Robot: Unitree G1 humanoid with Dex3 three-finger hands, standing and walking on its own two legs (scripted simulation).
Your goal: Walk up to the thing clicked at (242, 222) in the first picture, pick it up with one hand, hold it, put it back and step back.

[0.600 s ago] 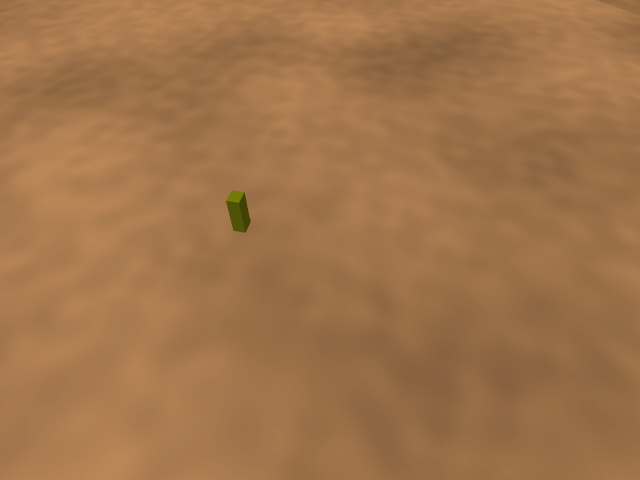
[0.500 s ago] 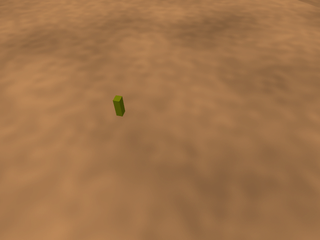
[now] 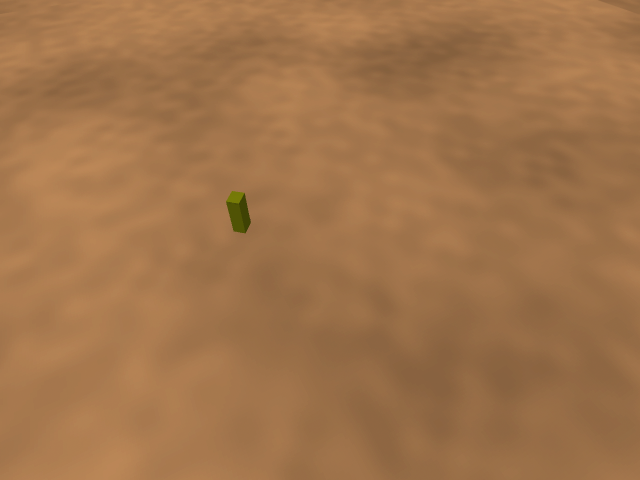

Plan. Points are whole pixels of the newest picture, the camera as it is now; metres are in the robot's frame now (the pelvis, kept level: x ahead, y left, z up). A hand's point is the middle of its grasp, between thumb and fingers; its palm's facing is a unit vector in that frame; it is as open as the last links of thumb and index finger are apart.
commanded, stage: stand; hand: left
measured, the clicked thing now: (238, 212) +1.23 +0.40 -0.69
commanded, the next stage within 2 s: walk up in 0.52 s
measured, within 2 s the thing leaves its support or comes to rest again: neither
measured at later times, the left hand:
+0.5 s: hand out of the picture +0.07 +0.25 -0.16, palm faces -0.01 -0.94 -0.35, open 7.4 cm
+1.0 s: hand out of the picture +0.13 +0.37 -0.17, palm faces +0.05 -0.94 -0.35, open 7.4 cm
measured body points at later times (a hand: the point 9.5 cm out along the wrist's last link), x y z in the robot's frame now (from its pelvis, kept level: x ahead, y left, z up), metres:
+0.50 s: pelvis +0.00 +0.00 +0.00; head +0.01 +0.00 +0.45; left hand +0.07 +0.30 -0.13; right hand +0.08 -0.30 -0.13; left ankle +0.00 +0.13 -0.75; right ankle +0.00 -0.11 -0.75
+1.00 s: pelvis +0.12 +0.08 -0.02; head +0.12 +0.11 +0.43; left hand +0.13 +0.42 -0.15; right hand +0.21 -0.25 -0.11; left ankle +0.15 +0.19 -0.75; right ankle +0.10 -0.07 -0.68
